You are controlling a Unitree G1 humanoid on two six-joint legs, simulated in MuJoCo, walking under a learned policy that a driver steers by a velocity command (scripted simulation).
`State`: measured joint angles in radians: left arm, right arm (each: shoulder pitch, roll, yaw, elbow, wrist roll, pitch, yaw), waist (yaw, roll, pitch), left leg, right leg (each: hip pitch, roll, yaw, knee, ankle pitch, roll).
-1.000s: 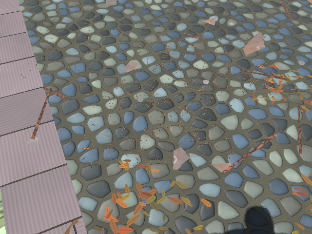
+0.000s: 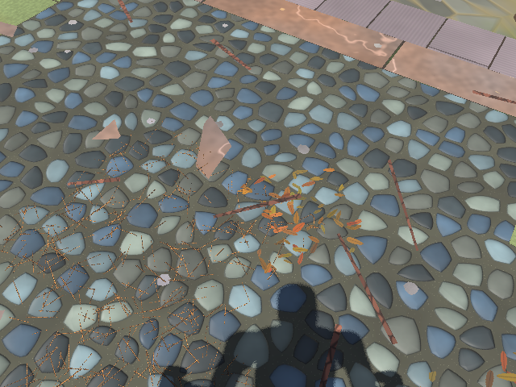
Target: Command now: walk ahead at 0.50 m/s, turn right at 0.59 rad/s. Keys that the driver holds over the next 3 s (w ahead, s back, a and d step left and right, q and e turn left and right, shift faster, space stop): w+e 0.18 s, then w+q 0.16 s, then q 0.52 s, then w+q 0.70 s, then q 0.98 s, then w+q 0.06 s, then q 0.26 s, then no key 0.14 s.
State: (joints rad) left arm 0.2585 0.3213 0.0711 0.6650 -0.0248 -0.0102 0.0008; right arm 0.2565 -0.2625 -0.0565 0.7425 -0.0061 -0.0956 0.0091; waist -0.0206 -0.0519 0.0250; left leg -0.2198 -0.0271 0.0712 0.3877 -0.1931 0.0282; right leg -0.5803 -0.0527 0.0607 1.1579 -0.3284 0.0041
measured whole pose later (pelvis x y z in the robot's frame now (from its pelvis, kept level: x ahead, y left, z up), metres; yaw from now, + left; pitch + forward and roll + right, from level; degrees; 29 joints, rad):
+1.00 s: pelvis +0.40 -0.05 +0.00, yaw +11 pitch +3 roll -2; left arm 0.09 0.29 0.07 0.75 0.00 -0.01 0.02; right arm 0.22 -0.29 -0.08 0.66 0.01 0.00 -0.02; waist -0.03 -0.01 0.04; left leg -0.38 -0.07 -0.07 0.45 -0.12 0.08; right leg -0.51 -0.01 0.06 0.93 -0.38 0.04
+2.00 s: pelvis +0.71 +0.09 -0.01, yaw +48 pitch +3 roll +0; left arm 0.09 0.31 0.03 0.68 0.01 -0.03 0.03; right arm 0.19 -0.32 -0.08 0.65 0.01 0.02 -0.01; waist -0.03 -0.02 0.05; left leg -0.35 -0.12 -0.12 0.47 -0.16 0.06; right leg -0.63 -0.04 0.11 0.86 -0.26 0.10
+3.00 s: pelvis +0.77 +0.16 -0.01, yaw +83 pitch +1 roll -1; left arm 0.11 0.28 0.07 0.68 0.02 -0.03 0.00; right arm 0.20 -0.32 -0.07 0.64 0.01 0.04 -0.03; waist -0.02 0.03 0.02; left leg -0.28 -0.10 -0.23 0.65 -0.42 0.02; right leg -0.32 0.05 0.03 0.51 -0.20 -0.01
